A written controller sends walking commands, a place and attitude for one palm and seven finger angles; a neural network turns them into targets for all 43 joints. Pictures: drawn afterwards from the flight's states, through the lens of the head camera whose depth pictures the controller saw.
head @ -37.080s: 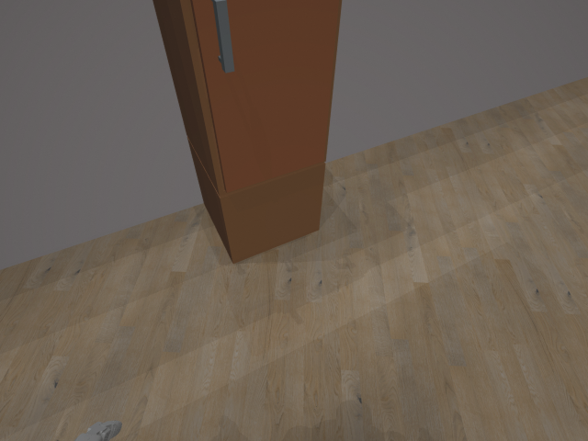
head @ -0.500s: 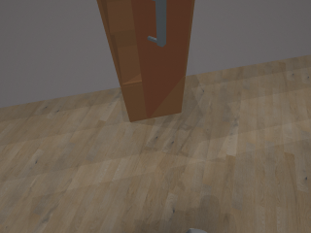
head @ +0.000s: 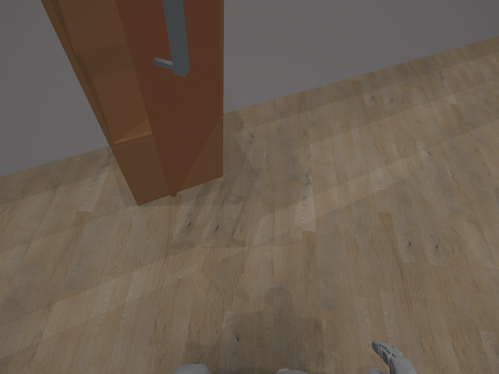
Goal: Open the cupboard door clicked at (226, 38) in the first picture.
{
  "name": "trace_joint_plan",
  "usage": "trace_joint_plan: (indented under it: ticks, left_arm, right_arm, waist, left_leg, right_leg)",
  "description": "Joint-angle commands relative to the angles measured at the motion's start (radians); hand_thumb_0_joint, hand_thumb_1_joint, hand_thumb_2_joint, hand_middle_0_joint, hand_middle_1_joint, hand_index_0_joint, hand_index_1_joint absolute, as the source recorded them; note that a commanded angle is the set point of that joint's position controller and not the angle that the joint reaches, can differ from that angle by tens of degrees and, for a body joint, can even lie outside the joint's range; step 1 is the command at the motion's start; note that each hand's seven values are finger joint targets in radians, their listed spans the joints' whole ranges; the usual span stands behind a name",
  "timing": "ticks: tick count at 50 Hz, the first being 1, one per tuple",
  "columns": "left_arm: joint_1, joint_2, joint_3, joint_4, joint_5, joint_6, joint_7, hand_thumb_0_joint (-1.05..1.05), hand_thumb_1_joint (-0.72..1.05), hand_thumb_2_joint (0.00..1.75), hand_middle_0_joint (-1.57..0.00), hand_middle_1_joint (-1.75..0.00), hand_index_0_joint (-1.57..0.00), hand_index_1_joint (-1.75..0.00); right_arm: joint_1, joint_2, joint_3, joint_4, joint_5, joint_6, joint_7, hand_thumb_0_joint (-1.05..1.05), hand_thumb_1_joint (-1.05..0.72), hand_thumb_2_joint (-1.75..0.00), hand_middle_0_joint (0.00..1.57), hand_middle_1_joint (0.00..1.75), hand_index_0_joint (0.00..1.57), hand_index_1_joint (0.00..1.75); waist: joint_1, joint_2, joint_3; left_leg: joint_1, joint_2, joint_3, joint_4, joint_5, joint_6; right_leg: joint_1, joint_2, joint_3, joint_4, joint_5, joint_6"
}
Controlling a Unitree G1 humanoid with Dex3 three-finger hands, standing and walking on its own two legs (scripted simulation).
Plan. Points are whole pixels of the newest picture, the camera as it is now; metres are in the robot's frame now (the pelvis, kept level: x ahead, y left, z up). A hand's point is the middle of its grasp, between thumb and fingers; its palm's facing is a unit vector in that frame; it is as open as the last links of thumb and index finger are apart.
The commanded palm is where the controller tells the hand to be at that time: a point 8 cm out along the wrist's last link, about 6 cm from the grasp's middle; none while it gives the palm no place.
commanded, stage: walk to a spot facing it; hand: left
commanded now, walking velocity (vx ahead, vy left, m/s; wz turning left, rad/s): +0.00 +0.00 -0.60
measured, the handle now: (165, 31) +0.61 +0.21 +0.17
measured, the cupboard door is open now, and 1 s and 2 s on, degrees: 45 45 45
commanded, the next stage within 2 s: none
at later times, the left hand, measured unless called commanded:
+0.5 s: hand (189, 320) +0.21 +0.12 -0.15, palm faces -0.35 -0.90 -0.27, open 7.4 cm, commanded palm none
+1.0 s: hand (217, 264) +0.32 +0.09 -0.16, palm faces -0.58 -0.80 -0.15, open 7.4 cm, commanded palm none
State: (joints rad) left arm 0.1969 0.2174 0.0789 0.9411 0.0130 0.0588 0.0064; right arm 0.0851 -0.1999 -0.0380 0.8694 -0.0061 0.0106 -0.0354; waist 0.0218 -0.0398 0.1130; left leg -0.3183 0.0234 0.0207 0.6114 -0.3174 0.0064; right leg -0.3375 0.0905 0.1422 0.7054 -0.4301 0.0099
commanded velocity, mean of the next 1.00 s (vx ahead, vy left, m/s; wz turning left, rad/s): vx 0.17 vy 0.00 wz -0.60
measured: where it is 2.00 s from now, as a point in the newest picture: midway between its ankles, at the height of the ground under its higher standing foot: (354, 299)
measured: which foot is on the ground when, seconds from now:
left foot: down 0.00-0.40, up 0.42-0.76, down 0.78-1.00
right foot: up 0.00-0.38, down 0.40-0.78, up 0.80-1.00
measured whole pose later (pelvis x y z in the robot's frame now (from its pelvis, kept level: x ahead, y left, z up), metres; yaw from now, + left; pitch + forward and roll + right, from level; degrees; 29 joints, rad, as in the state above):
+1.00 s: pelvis +0.15 -0.03 +0.02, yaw -37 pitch +1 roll -3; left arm 0.19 0.24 0.09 0.95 0.03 0.03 -0.05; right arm 0.36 -0.16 -0.01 0.93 -0.03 -0.06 -0.03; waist 0.00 -0.03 0.07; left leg -0.09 0.08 0.21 0.41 -0.34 0.02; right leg -0.63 -0.03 -0.03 1.25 -0.26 0.01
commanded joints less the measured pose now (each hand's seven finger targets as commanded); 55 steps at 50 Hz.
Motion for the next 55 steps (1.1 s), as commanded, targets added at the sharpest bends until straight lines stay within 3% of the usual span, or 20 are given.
trace_joint_plan:
  ticks: [1, 5, 14, 16, 18, 19, 20, 21, 22, 23, 26, 34, 37, 38, 39, 40, 41, 42, 46, 55]
  left_arm:
    - [-0.020, 0.113, 0.036, -0.112, 0.015, -0.021, -0.010, 0.00, 0.90, 0.90, -0.20, -0.30, -0.20, -0.30]
    - [-0.019, 0.088, 0.028, -0.103, 0.008, -0.012, -0.035, 0.00, 0.90, 0.90, -0.20, -0.30, -0.20, -0.30]
    - [-0.140, 0.065, 0.001, -0.144, 0.008, -0.024, -0.047, 0.00, 0.90, 0.90, -0.20, -0.30, -0.20, -0.30]
    - [-0.120, 0.076, 0.001, -0.140, 0.007, -0.030, -0.044, 0.00, 0.90, 0.90, -0.20, -0.30, -0.20, -0.30]
    - [-0.034, 0.097, 0.009, -0.114, 0.007, -0.038, -0.039, 0.00, 0.90, 0.90, -0.20, -0.30, -0.20, -0.30]
    - [0.064, 0.150, 0.021, -0.085, 0.010, -0.048, -0.029, 0.00, 0.90, 0.90, -0.20, -0.30, -0.20, -0.30]
    - [0.151, 0.272, 0.049, -0.061, 0.019, -0.061, -0.009, 0.00, 0.90, 0.90, -0.20, -0.30, -0.20, -0.30]
    - [0.167, 0.301, 0.056, -0.044, -0.001, -0.059, 0.005, 0.00, 0.90, 0.90, -0.20, -0.30, -0.20, -0.30]
    - [0.123, 0.263, 0.045, -0.059, -0.001, -0.050, 0.016, 0.00, 0.90, 0.90, -0.20, -0.30, -0.20, -0.30]
    - [0.053, 0.219, 0.041, -0.081, 0.005, -0.044, 0.025, 0.00, 0.90, 0.90, -0.20, -0.30, -0.20, -0.30]
    - [-0.041, 0.181, 0.027, -0.111, 0.007, -0.050, 0.021, 0.00, 0.90, 0.90, -0.20, -0.30, -0.20, -0.30]
    - [-0.001, 0.209, 0.044, -0.095, 0.017, -0.072, -0.015, 0.00, 0.90, 0.90, -0.20, -0.30, -0.20, -0.30]
    - [-0.052, 0.184, 0.044, -0.102, 0.010, -0.072, -0.022, 0.00, 0.90, 0.90, -0.20, -0.30, -0.20, -0.30]
    - [-0.073, 0.135, 0.031, -0.116, 0.007, -0.073, -0.025, 0.00, 0.90, 0.90, -0.20, -0.30, -0.20, -0.30]
    - [-0.060, 0.054, 0.016, -0.136, -0.005, -0.070, -0.035, 0.00, 0.90, 0.90, -0.20, -0.30, -0.20, -0.30]
    - [-0.132, 0.066, 0.013, -0.171, 0.005, -0.079, -0.038, 0.00, 0.90, 0.90, -0.20, -0.30, -0.20, -0.30]
    - [-0.147, 0.091, 0.015, -0.171, 0.016, -0.083, -0.045, 0.00, 0.90, 0.90, -0.20, -0.30, -0.20, -0.30]
    - [-0.137, 0.089, 0.024, -0.141, 0.027, -0.086, -0.050, 0.00, 0.90, 0.90, -0.20, -0.30, -0.20, -0.30]
    - [-0.065, 0.023, 0.008, -0.089, 0.019, -0.067, -0.068, 0.00, 0.90, 0.90, -0.20, -0.30, -0.20, -0.30]
    - [-0.256, -0.020, -0.017, -0.136, 0.016, -0.060, -0.075, 0.00, 0.90, 0.90, -0.20, -0.30, -0.20, -0.30]
  right_arm:
    - [0.126, -0.208, -0.037, -0.057, -0.028, -0.015, -0.022, 0.00, -0.90, -0.90, 0.20, 0.30, 0.20, 0.30]
    - [0.144, -0.171, -0.027, -0.058, -0.021, -0.021, -0.022, 0.00, -0.90, -0.90, 0.20, 0.30, 0.20, 0.30]
    - [0.265, -0.199, -0.048, -0.005, -0.025, -0.017, -0.006, 0.00, -0.90, -0.90, 0.20, 0.30, 0.20, 0.30]
    - [0.253, -0.212, -0.054, -0.007, -0.024, -0.013, 0.001, 0.00, -0.90, -0.90, 0.20, 0.30, 0.20, 0.30]
    - [0.218, -0.217, -0.056, -0.014, -0.015, -0.009, 0.005, 0.00, -0.90, -0.90, 0.20, 0.30, 0.20, 0.30]
    - [0.194, -0.205, -0.056, -0.026, -0.003, -0.008, 0.012, 0.00, -0.90, -0.90, 0.20, 0.30, 0.20, 0.30]
    - [0.146, -0.114, -0.035, -0.079, 0.006, -0.004, 0.017, 0.00, -0.90, -0.90, 0.20, 0.30, 0.20, 0.30]
    - [0.124, -0.134, -0.035, -0.096, 0.004, 0.012, 0.008, 0.00, -0.90, -0.90, 0.20, 0.30, 0.20, 0.30]
    - [0.123, -0.132, -0.035, -0.079, 0.005, 0.021, 0.005, 0.00, -0.90, -0.90, 0.20, 0.30, 0.20, 0.30]
    - [0.104, -0.119, -0.036, -0.068, -0.001, 0.025, 0.007, 0.00, -0.90, -0.90, 0.20, 0.30, 0.20, 0.30]
    - [0.139, -0.121, -0.040, -0.039, -0.011, 0.028, 0.023, 0.00, -0.90, -0.90, 0.20, 0.30, 0.20, 0.30]
    - [0.077, -0.113, -0.042, -0.065, -0.010, -0.014, 0.037, 0.00, -0.90, -0.90, 0.20, 0.30, 0.20, 0.30]
    - [0.202, -0.119, -0.041, -0.025, -0.010, -0.041, 0.027, 0.00, -0.90, -0.90, 0.20, 0.30, 0.20, 0.30]
    - [0.305, -0.164, -0.048, 0.009, -0.012, -0.052, 0.014, 0.00, -0.90, -0.90, 0.20, 0.30, 0.20, 0.30]
    - [0.399, -0.276, -0.075, 0.028, -0.034, -0.061, 0.006, 0.00, -0.90, -0.90, 0.20, 0.30, 0.20, 0.30]
    - [0.451, -0.302, -0.073, 0.030, -0.037, -0.061, -0.001, 0.00, -0.90, -0.90, 0.20, 0.30, 0.20, 0.30]
    - [0.404, -0.270, -0.059, 0.008, -0.033, -0.058, 0.004, 0.00, -0.90, -0.90, 0.20, 0.30, 0.20, 0.30]
    - [0.359, -0.205, -0.044, 0.000, -0.037, -0.067, 0.006, 0.00, -0.90, -0.90, 0.20, 0.30, 0.20, 0.30]
    - [0.351, -0.116, -0.010, 0.023, -0.019, -0.087, -0.005, 0.00, -0.90, -0.90, 0.20, 0.30, 0.20, 0.30]
    - [0.496, -0.090, 0.002, 0.109, -0.030, -0.087, -0.007, 0.00, -0.90, -0.90, 0.20, 0.30, 0.20, 0.30]
  waist:
    - [-0.034, 0.261, -0.134]
    - [-0.017, 0.187, -0.128]
    - [-0.078, 0.247, -0.154]
    - [-0.068, 0.263, -0.159]
    - [-0.010, 0.204, -0.184]
    - [0.042, 0.101, -0.232]
    - [0.081, -0.254, -0.253]
    - [0.085, -0.275, -0.262]
    - [0.062, -0.200, -0.186]
    - [0.035, -0.220, -0.135]
    - [-0.022, -0.122, -0.141]
    - [-0.001, -0.131, -0.075]
    - [-0.073, -0.095, -0.098]
    - [-0.122, 0.040, -0.131]
    - [-0.156, 0.374, -0.172]
    - [-0.174, 0.360, -0.144]
    - [-0.145, 0.211, -0.088]
    - [-0.113, 0.172, -0.052]
    - [-0.050, 0.200, -0.066]
    - [-0.089, 0.188, 0.025]
  left_leg:
    - [0.199, 0.402, -0.316, -0.286, 0.548, 0.182]
    - [0.258, 0.277, -0.055, -0.236, 0.677, 0.109]
    - [0.327, 0.310, 0.067, -0.180, 0.711, 0.108]
    - [0.316, 0.317, 0.087, -0.141, 0.727, 0.089]
    - [0.247, 0.296, 0.129, -0.028, 0.680, 0.039]
    - [0.114, 0.264, 0.170, 0.136, 0.558, -0.008]
    - [-0.209, 0.098, 0.221, 0.398, -0.141, -0.072]
    - [-0.271, 0.064, 0.058, 0.542, -0.360, -0.077]
    - [-0.295, 0.091, -0.014, 0.591, -0.304, -0.068]
    - [-0.317, 0.100, -0.024, 0.591, -0.237, -0.071]
    - [-0.224, 0.084, -0.001, 0.520, -0.112, -0.090]
    - [-0.115, 0.019, 0.034, 0.172, -0.118, -0.076]
    - [0.177, -0.016, 0.062, -0.098, -0.005, -0.067]
    - [0.367, 0.052, 0.004, -0.211, -0.041, -0.047]
    - [0.509, 0.342, -0.369, -0.352, -0.249, 0.040]
    - [0.461, 0.509, -0.556, -0.423, -0.242, 0.136]
    - [0.390, 0.510, -0.509, -0.425, -0.174, 0.163]
    - [0.332, 0.428, -0.404, -0.416, -0.040, 0.119]
    - [0.364, 0.276, 0.018, -0.313, 0.566, -0.009]
    - [0.409, 0.283, 0.179, -0.361, 0.661, 0.035]
  right_leg:
    - [-0.226, -0.078, -0.052, 0.489, -0.152, 0.039]
    - [-0.253, -0.113, -0.120, 0.520, 0.007, 0.062]
    - [-0.125, -0.114, -0.229, 0.093, 0.003, 0.033]
    - [-0.055, -0.098, -0.247, -0.019, 0.025, 0.013]
    - [0.112, -0.084, -0.258, -0.199, 0.205, -0.011]
    - [0.312, -0.161, -0.164, -0.286, 0.433, -0.046]
    - [0.507, -0.443, 0.232, -0.320, 0.881, -0.163]
    - [0.468, -0.514, 0.250, -0.292, 1.040, -0.249]
    - [0.381, -0.479, 0.204, -0.317, 0.809, -0.268]
    - [0.317, -0.398, 0.183, -0.335, 0.673, -0.229]
    - [0.224, -0.314, 0.107, -0.374, 0.418, -0.182]
    - [0.125, -0.286, 0.217, -0.441, 0.015, -0.211]
    - [-0.038, -0.216, 0.185, -0.344, -0.038, -0.156]
    - [-0.164, -0.151, 0.125, -0.217, -0.057, -0.112]
    - [-0.367, 0.003, -0.051, 0.122, -0.161, -0.042]
    - [-0.454, -0.050, -0.099, 0.353, -0.190, -0.027]
    - [-0.466, -0.127, -0.068, 0.446, -0.098, -0.025]
    - [-0.442, -0.130, -0.081, 0.516, 0.000, -0.014]
    - [-0.431, -0.147, -0.154, 0.604, 0.173, 0.001]
    - [-0.445, -0.142, -0.258, 0.217, 0.274, -0.022]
